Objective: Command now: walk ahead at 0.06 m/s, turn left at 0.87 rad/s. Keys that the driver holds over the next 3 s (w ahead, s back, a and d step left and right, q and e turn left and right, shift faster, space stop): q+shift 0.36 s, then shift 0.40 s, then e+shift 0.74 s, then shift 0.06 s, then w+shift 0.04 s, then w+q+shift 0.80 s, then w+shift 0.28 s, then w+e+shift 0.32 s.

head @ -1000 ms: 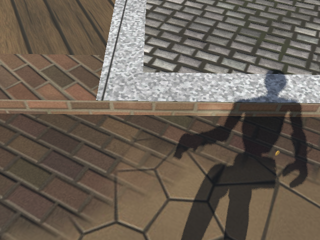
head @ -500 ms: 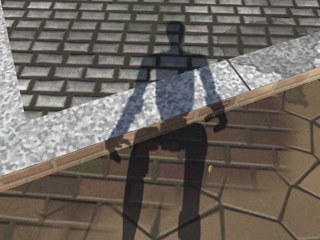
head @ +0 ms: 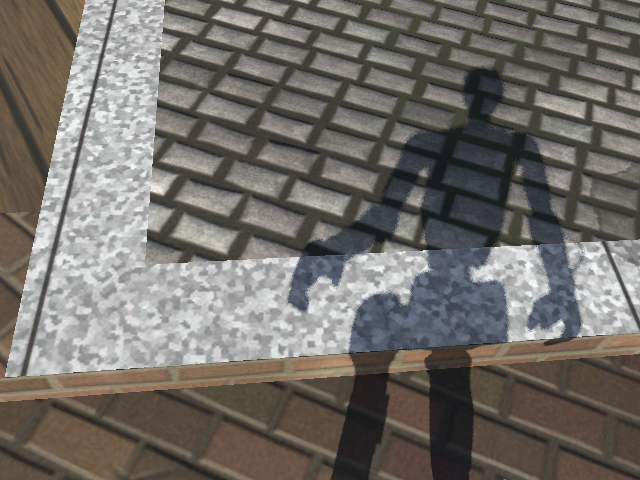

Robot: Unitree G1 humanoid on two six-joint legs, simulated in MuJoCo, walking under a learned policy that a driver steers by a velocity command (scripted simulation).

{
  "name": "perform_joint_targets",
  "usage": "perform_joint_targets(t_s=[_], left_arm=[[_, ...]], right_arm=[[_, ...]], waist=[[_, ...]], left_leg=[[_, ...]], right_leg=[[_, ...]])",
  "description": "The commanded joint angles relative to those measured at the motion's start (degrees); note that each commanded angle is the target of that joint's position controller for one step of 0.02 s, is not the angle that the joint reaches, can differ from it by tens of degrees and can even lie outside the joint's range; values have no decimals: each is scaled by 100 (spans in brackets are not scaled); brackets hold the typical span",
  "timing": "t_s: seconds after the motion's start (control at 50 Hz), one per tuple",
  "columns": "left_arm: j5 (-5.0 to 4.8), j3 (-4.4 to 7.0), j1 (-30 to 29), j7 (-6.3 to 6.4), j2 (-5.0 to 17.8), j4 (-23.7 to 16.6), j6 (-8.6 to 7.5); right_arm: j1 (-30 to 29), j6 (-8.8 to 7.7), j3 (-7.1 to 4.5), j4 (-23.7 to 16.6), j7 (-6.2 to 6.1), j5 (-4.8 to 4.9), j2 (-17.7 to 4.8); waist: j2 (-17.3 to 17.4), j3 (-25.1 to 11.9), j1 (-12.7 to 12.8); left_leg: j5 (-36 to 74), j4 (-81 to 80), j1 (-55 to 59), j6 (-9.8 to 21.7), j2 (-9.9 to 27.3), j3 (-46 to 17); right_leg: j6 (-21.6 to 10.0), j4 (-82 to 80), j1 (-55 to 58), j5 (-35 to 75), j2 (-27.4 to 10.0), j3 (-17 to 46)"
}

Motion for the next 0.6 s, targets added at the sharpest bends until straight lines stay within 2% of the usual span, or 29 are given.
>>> perform_joint_targets(t_s=[0.02, 0.12, 0.22, 0.28, 0.32, 0.34, 0.36, 0.38, 0.4, 0.42, 0.44, 0.46, 0.5, 0.56, 0.6], left_arm=[[-32, 203, -20, 30, 655, -276, -97], [-73, 224, -125, 41, 801, -213, -215], [-157, 228, -115, 44, 976, -157, -322], [-237, 240, 62, 92, 1054, -115, -366], [-266, 260, 253, 179, 1135, -88, -401], [-266, 286, 155, 243, 1235, -121, -408], [-240, 339, 217, 284, 1531, -269, -372], [-131, 357, -138, 251, 1885, -469, -332], [-68, 341, -77, 195, 1559, -320, -289], [-109, 285, -78, 144, 1277, -272, -271], [-142, 245, -114, 92, 1108, -277, -258], [-153, 219, -98, 75, 1050, -303, -237], [-141, 193, 187, 37, 948, -251, -234], [-129, 227, 711, -9, 968, -47, -275], [-133, 238, 887, -22, 960, 67, -304]], right_arm=[[317, 34, -297, -246, -44, -10, -1027], [275, 28, -323, -233, -38, -69, -1118], [151, 40, -340, -255, -11, -142, -1298], [-136, 45, -338, -315, 29, -181, -1371], [-344, 19, -302, -332, 54, -163, -1288], [-125, -31, -263, -252, 57, -122, -1134], [281, -82, -200, -222, 26, -59, -872], [291, -100, -218, -328, 2, -33, -887], [-99, -104, -294, -323, 9, -240, -1456], [-126, -75, -285, -311, 53, -266, -1380], [4, -20, -233, -218, 104, -256, -1223], [126, 39, -195, -135, 159, -221, -1117], [52, 100, -129, -96, 203, -154, -1029], [-256, 133, -39, -92, 157, -138, -872], [-361, 154, 7, -45, 127, -120, -789]], waist=[[739, -752, -21], [858, -733, -16], [892, -729, 88], [919, -724, 235], [842, -649, 414], [391, -732, 348], [-247, -1167, 244], [-992, -1197, 258], [-488, -865, 356], [-421, -726, 284], [-346, -637, 261], [-444, -601, 243], [-504, -514, 356], [-662, -497, 563], [-766, -570, 605]], left_leg=[[-2285, -890, 1235, -498, 1440, -2180], [-1692, -621, 1572, -275, 1430, -2614], [-808, -328, 1326, 4, 1393, -3049], [-679, -290, 791, -122, 1247, -3263], [-1654, -235, 145, -475, 913, -3230], [-2914, 116, -252, -745, 510, -2809], [-3485, 1233, -509, -978, 138, -1885], [-3525, 2734, -1105, -1073, -316, -446], [-2896, 3425, -1159, -1099, 219, -160], [-2570, 3833, -975, -1039, 409, -70], [-2355, 4274, -910, -1020, 429, 43], [-2257, 4651, -937, -1016, 417, 174], [-2285, 4876, -1123, -1039, 474, 353], [-2370, 4388, -1374, -1100, 564, 379], [-2422, 3903, -1293, -1102, 587, 349]], right_leg=[[46, -230, -450, 138, 148, -78], [-91, -684, -423, -109, 302, 60], [-239, -1410, 308, -411, 565, 89], [-263, -2263, 1341, -347, 702, 74], [-266, -3423, 2422, 110, 593, 101], [-312, -4078, 3071, 369, 227, 248], [-582, -4389, 3611, -575, -947, 1197], [-1202, -4696, 3320, -930, -2038, 2431], [-1497, -4626, 2611, -307, -1916, 2166], [-1477, -4370, 2303, 311, -1600, 1520], [-1413, -4208, 2136, 796, -1250, 948], [-1382, -4134, 2093, 1106, -1054, 632], [-1427, -4003, 2265, 1930, -953, 364], [-1437, -3836, 2878, 2481, -955, 309], [-1434, -3764, 3139, 2638, -985, 331]])
Next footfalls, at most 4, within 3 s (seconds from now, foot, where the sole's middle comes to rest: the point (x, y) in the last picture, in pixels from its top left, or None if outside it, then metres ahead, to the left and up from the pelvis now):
0.36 right None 0.18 -0.16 -0.77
0.82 left None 0.06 0.01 -0.77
1.22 right None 0.17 -0.20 -0.77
1.90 left None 0.33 -0.01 -0.77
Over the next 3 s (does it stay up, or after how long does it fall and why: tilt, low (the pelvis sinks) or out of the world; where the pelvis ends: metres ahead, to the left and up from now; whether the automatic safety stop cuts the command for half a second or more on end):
stays up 1.20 0.18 0.11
